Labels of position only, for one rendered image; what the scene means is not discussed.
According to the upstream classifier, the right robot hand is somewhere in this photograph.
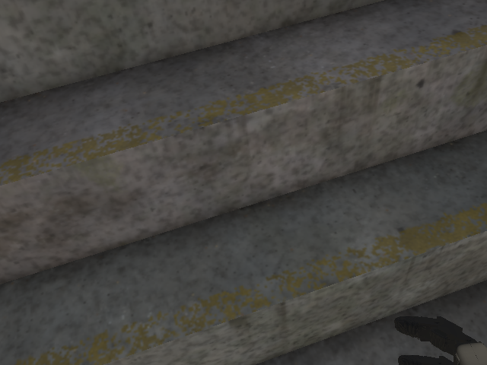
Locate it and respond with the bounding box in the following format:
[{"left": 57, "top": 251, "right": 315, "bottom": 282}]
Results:
[{"left": 394, "top": 316, "right": 487, "bottom": 365}]

